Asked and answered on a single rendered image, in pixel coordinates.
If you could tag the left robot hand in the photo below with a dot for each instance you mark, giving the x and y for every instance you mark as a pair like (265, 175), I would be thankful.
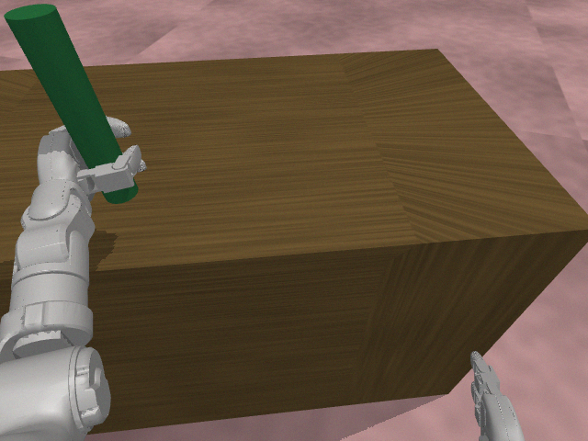
(59, 159)

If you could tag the can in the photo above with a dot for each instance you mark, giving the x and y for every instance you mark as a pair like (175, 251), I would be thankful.
(43, 38)

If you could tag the left robot arm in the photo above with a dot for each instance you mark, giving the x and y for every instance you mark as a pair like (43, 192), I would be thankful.
(52, 387)

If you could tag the right robot hand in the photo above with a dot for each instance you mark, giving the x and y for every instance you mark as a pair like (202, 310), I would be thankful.
(494, 412)

